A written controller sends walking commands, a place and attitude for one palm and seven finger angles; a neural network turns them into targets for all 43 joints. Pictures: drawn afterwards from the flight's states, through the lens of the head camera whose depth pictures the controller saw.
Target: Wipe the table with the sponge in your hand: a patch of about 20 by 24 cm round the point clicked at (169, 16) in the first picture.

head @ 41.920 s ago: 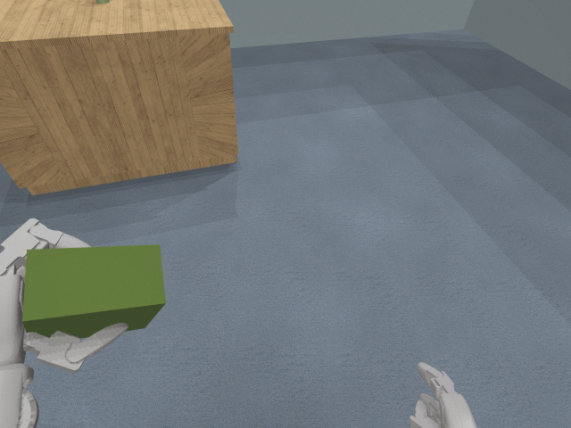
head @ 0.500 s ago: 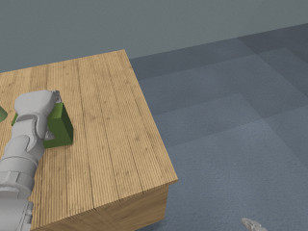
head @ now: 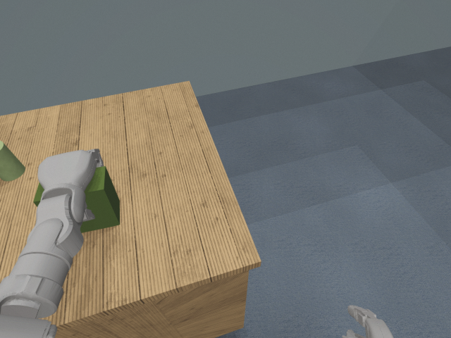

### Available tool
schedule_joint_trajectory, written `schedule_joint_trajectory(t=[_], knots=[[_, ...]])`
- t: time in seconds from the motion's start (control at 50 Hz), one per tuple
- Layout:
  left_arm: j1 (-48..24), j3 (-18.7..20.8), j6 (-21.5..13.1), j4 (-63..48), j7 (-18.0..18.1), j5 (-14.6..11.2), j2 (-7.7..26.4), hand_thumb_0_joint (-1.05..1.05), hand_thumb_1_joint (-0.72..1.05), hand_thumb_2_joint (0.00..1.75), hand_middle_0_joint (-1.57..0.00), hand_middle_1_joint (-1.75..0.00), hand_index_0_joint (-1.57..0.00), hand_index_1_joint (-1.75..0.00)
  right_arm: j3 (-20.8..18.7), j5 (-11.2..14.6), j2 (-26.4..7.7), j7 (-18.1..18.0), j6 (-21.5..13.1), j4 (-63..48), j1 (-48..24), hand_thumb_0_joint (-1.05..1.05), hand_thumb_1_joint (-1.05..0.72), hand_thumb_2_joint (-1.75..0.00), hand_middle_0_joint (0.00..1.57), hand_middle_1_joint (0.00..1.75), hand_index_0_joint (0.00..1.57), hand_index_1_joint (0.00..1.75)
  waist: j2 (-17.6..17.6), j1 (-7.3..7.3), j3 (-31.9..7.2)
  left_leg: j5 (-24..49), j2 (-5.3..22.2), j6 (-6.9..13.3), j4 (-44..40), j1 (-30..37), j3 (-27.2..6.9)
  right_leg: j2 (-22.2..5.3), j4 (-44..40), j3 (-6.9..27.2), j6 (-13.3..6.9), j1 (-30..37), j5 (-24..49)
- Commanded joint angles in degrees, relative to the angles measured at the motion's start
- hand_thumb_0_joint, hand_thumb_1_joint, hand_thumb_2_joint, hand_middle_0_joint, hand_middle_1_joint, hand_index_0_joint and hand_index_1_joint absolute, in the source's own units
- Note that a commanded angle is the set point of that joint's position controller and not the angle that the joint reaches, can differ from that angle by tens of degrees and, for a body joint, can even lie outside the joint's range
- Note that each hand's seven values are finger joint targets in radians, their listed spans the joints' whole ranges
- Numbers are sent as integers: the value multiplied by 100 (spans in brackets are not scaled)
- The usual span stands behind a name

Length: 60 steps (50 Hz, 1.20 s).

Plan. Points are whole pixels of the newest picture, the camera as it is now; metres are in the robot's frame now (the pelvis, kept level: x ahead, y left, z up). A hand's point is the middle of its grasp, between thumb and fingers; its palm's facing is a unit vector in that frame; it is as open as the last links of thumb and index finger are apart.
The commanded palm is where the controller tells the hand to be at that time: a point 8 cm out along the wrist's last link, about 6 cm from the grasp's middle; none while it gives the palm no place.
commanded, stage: wipe back along the first lane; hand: left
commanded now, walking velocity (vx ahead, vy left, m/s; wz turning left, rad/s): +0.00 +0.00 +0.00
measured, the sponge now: (85, 207) +0.35 +0.32 +0.01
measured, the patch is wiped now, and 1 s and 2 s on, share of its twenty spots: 1.00 1.00 1.00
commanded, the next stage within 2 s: lift the sponge slowly off the table in 0.94 s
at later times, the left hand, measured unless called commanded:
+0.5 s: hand (80, 213) +0.30 +0.28 +0.07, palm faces +0.00 -0.07 -1.00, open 10.5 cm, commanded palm +0.26 +0.28 +0.11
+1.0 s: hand (78, 241) +0.25 +0.27 +0.07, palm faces +0.00 -0.07 -1.00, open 10.5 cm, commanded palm +0.21 +0.26 +0.11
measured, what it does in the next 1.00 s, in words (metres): stands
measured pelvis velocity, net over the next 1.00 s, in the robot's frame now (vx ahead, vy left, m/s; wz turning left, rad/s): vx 0.00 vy -0.01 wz -0.02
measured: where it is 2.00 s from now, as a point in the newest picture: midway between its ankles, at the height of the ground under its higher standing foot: outside the picture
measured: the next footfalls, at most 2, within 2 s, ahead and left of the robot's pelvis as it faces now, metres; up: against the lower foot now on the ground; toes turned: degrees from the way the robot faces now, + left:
none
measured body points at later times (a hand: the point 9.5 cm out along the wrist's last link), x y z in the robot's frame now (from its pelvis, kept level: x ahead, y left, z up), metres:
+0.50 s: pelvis +0.02 +0.00 +0.00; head +0.02 -0.03 +0.45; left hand +0.30 +0.28 +0.12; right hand +0.22 -0.24 -0.10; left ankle +0.03 +0.12 -0.73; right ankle -0.05 -0.13 -0.73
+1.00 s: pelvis +0.00 -0.01 +0.00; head -0.01 -0.05 +0.45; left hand +0.25 +0.27 +0.12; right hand +0.22 -0.23 -0.09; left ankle +0.03 +0.12 -0.73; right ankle -0.05 -0.13 -0.73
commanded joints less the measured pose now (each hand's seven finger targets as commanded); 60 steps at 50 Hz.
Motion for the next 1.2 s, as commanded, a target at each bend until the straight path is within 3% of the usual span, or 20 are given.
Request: schedule_joint_trajectory(t=[0.0,0.06,0.14,0.16,0.18,0.26,0.28,0.36,0.38,0.46,0.48,0.5,0.52,0.6,0.7,0.86,0.88,1.0,1.08,1.18], knots=[[-919,306,-56,-957,-34,-55,1104,0,10,130,-120,-160,-120,-160,-280,-15,-806,-44,-216,-786,-573,0,-90,-90,20,30,20,30,-170,55,-1399,1251,-217,351,-183,1392,193,327,-347,-105,-370,-70,1784],[-612,374,-69,-1315,-69,-156,1039,0,10,130,-120,-160,-120,-160,-269,2,-764,-25,-244,-864,-681,0,-90,-90,20,30,20,30,-256,88,-1499,1533,-220,345,-160,1399,215,303,-295,-84,-358,173,2248],[-128,523,45,-1548,-62,-141,1216,0,10,130,-120,-160,-120,-160,-254,-11,-787,-3,-263,-884,-749,0,-90,-90,20,30,20,30,-263,145,-1196,1474,-240,353,-158,1318,229,310,-311,-66,-334,119,2262],[-199,355,44,-1771,-97,-180,996,0,10,130,-120,-160,-120,-160,-233,8,-749,14,-273,-942,-823,0,-90,-90,20,30,20,30,-250,106,-1170,1533,-230,346,-199,1308,217,302,-308,-90,-339,170,2304],[94,576,73,-1741,-62,-169,1227,0,10,130,-120,-160,-120,-160,-257,-16,-788,18,-280,-892,-789,0,-90,-90,20,30,20,30,-214,186,-1150,1572,-238,346,-164,1346,220,316,-276,-81,-346,183,2340],[549,221,145,-2397,-92,-285,660,0,10,130,-120,-160,-120,-160,-240,1,-686,71,-346,-1037,-963,0,-90,-90,20,30,20,30,-140,169,-1182,1815,-212,335,-167,1439,231,305,-241,-108,-330,245,2544],[843,477,186,-2355,-52,-289,949,0,10,130,-120,-160,-120,-160,-255,-22,-736,68,-353,-999,-904,0,-90,-90,20,30,20,30,-226,236,-1131,1756,-216,337,-143,1425,208,325,-233,-93,-327,237,2506],[1036,407,306,-2791,-47,-336,786,0,10,130,-120,-160,-120,-160,-227,-9,-683,67,-393,-1075,-1053,0,-90,-90,20,30,20,30,-310,233,-1159,1796,-214,321,-176,1394,233,292,-206,-74,-309,376,2647],[1318,578,337,-2764,-10,-311,990,0,10,130,-120,-160,-120,-160,-230,-27,-719,68,-404,-1051,-1024,0,-90,-90,20,30,20,30,-269,297,-1099,1796,-227,320,-142,1395,222,305,-183,-57,-314,351,2642],[1624,346,396,-3301,-5,-331,627,0,10,130,-120,-160,-120,-160,-209,-16,-630,95,-451,-1146,-1146,0,-90,-90,20,30,20,30,-261,273,-1119,1902,-201,296,-151,1428,243,292,-146,-69,-301,383,2728],[1839,430,425,-3309,32,-300,740,0,10,130,-120,-160,-120,-160,-213,-40,-654,96,-462,-1128,-1129,0,-90,-90,20,30,20,30,-188,331,-1068,1856,-206,291,-145,1432,220,310,-140,-76,-306,326,2614],[1968,332,464,-3387,45,-336,595,0,10,130,-120,-160,-120,-160,-201,-41,-626,99,-469,-1167,-1155,0,-90,-90,20,30,20,30,-196,319,-1003,1804,-209,299,-147,1408,241,303,-153,-79,-297,315,2609],[2022,507,484,-3374,67,-338,770,0,10,130,-120,-160,-120,-160,-193,-37,-642,102,-478,-1138,-1140,0,-90,-90,20,30,20,30,-323,344,-1011,1818,-208,293,-145,1392,214,307,-148,-55,-305,349,2690],[2320,473,547,-3625,91,-350,674,0,10,130,-120,-160,-120,-160,-165,-49,-605,89,-489,-1190,-1231,0,-90,-90,20,30,20,30,-331,370,-880,1728,-211,281,-173,1350,236,293,-143,-48,-297,368,2630],[2324,373,621,-3886,105,-349,553,0,10,130,-120,-160,-120,-160,-153,-56,-575,55,-495,-1202,-1337,0,-90,-90,20,30,20,30,-201,377,-779,1479,-203,285,-248,1419,237,306,-226,-41,-309,269,2214],[2198,319,679,-3930,43,-336,554,0,10,130,-120,-160,-120,-160,-119,-52,-553,-27,-527,-1202,-1446,0,-90,-90,20,30,20,30,-323,380,-676,1063,-209,294,-370,1402,220,305,-355,17,-305,249,1685],[2308,397,669,-3810,52,-304,652,0,10,130,-120,-160,-120,-160,-116,-63,-584,-28,-535,-1155,-1437,0,-90,-90,20,30,20,30,-295,411,-623,1027,-223,287,-344,1385,224,315,-337,47,-312,210,1657],[2852,174,583,-4137,27,-368,330,0,10,130,-120,-160,-120,-160,-130,-69,-543,16,-611,-1230,-1457,0,-90,-90,20,30,20,30,-349,424,-613,969,-226,297,-326,1337,234,305,-322,54,-289,226,1690],[2495,563,576,-4319,79,-334,810,0,10,130,-120,-160,-120,-160,-154,-92,-591,-33,-613,-1184,-1464,0,-90,-90,20,30,20,30,-333,443,-604,950,-235,308,-313,1386,230,301,-343,125,-295,238,1668],[2296,735,546,-4442,97,-332,1009,0,10,130,-120,-160,-120,-160,-140,-106,-576,-96,-650,-1145,-1474,0,-90,-90,20,30,20,30,-255,454,-555,1009,-248,317,-313,1469,243,291,-385,140,-293,234,1709]])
